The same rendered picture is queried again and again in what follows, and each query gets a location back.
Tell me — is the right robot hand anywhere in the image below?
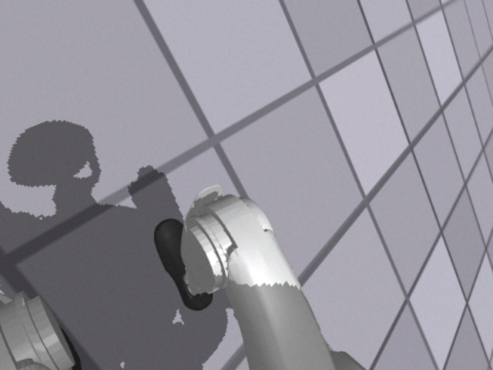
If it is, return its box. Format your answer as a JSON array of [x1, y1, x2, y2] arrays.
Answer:
[[327, 344, 366, 370]]

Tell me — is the right robot foot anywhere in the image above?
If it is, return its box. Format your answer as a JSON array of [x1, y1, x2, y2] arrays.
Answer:
[[154, 219, 213, 311]]

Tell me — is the left robot foot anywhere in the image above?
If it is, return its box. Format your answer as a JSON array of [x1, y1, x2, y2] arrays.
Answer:
[[60, 328, 82, 370]]

